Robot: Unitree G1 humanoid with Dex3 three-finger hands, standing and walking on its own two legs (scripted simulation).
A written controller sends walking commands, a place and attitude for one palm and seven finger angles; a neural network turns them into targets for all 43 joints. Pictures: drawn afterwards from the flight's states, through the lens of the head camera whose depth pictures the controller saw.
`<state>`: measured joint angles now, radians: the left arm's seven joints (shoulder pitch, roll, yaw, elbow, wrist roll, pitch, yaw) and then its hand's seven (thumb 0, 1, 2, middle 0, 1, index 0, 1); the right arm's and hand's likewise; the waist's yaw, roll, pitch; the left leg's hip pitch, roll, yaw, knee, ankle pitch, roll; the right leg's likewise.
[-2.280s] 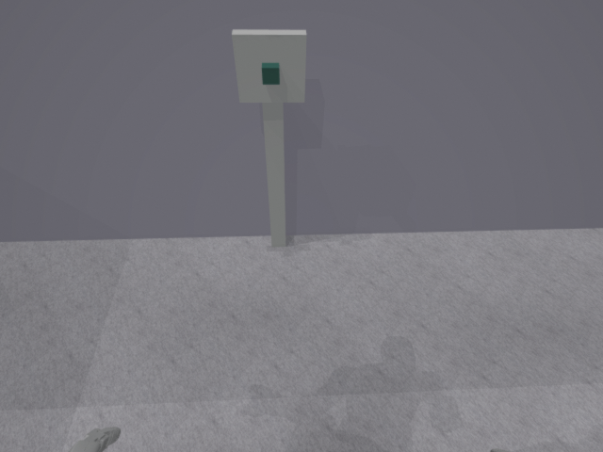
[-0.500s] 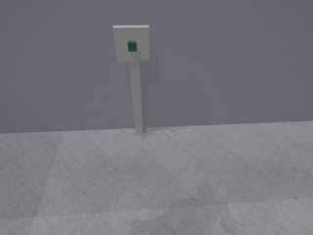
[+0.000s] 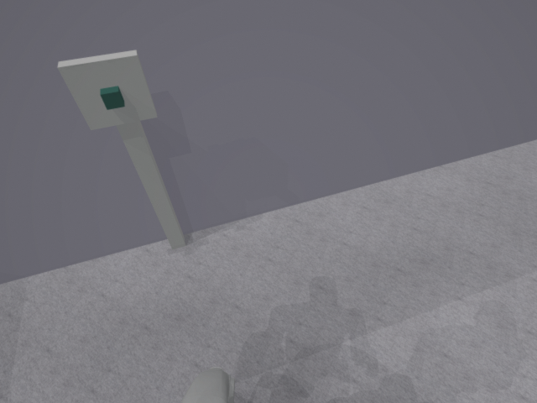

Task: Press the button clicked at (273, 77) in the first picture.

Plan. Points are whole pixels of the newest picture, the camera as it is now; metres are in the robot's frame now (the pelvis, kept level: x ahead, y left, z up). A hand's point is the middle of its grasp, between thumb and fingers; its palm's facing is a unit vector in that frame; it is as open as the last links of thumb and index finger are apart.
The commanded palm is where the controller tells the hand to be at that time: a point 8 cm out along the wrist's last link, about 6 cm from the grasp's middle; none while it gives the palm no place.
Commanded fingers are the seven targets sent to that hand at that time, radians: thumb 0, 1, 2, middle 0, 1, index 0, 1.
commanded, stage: walk to a spot facing it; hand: left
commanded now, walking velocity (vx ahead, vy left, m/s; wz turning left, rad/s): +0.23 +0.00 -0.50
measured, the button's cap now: (112, 97) +0.77 +0.48 +0.01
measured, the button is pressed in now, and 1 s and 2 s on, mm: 0 0 0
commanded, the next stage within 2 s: turn to face it in 0.04 s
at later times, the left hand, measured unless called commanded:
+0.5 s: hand (141, 342) +0.24 +0.28 -0.18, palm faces +0.01 -0.98 -0.18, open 7.3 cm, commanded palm none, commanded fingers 0.00 0.90 0.90 -0.20 -0.30 -0.20 -0.30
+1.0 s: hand (136, 368) +0.19 +0.26 -0.15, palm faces +0.27 -0.92 -0.29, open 7.3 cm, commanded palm none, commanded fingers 0.00 0.90 0.90 -0.20 -0.30 -0.20 -0.30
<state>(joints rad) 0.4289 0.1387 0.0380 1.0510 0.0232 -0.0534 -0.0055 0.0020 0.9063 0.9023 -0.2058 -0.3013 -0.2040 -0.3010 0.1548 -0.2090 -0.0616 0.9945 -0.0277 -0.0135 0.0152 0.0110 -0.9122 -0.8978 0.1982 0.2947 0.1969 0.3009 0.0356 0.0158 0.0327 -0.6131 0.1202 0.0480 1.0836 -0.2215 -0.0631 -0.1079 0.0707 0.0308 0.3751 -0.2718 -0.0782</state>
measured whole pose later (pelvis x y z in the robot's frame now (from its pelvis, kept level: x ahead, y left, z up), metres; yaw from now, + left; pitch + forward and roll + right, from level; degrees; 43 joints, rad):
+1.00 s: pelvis +0.15 +0.04 +0.00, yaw +14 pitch +1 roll +1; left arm 0.21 0.18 0.06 0.93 0.01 0.04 0.04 0.00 0.91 0.90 -0.20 -0.30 -0.20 -0.30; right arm 0.26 -0.23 -0.10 0.98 -0.03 0.06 0.01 0.01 -0.91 -0.90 0.20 0.29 0.20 0.30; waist -0.03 0.05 0.02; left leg -0.51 -0.10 -0.06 0.92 -0.37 -0.02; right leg -0.17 -0.01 -0.05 0.47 -0.31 -0.03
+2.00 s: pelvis +0.33 +0.09 -0.01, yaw +21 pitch -2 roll +0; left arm 0.16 0.17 0.05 1.04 0.01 -0.05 0.00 0.00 0.91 0.90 -0.20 -0.30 -0.20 -0.30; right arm 0.38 -0.15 -0.05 1.15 -0.02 0.00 -0.01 0.01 -0.91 -0.90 0.20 0.29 0.20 0.30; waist -0.03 0.03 0.07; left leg -0.35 0.09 0.04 1.21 -0.42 0.02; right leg -0.29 -0.01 -0.16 0.55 -0.23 -0.06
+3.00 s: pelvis +0.35 +0.05 +0.00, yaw +19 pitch -3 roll +0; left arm 0.25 0.16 0.02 1.11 0.01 0.00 0.03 0.01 0.94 0.90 -0.20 -0.30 -0.20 -0.30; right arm 0.28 -0.13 -0.01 1.16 -0.02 0.02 -0.02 0.01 -0.92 -0.90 0.20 0.29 0.20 0.30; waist 0.00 -0.01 0.04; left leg -0.20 0.07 0.03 0.44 -0.18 -0.05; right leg -0.17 0.01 -0.10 0.44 -0.22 -0.05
